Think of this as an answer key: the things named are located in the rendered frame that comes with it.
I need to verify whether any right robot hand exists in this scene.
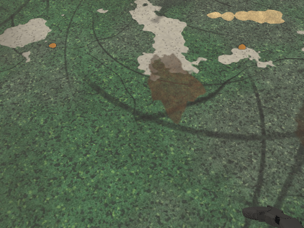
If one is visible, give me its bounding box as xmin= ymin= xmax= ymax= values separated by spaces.
xmin=242 ymin=205 xmax=304 ymax=228

